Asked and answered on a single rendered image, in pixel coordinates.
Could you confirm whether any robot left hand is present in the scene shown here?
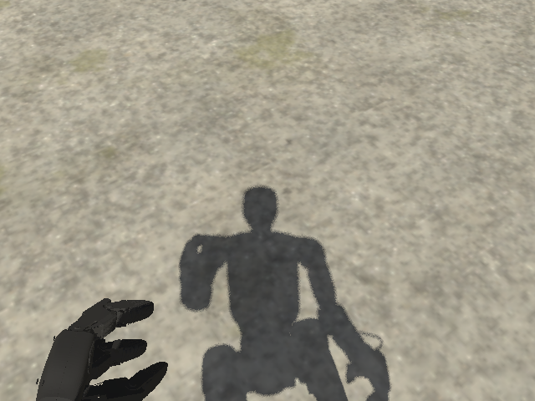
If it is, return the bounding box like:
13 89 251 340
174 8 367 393
36 298 168 401

